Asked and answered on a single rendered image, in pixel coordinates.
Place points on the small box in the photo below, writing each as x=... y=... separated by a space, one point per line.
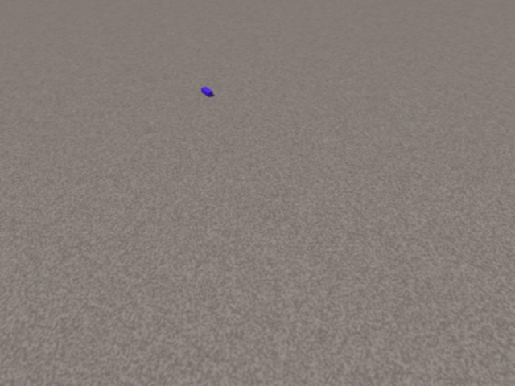
x=206 y=91

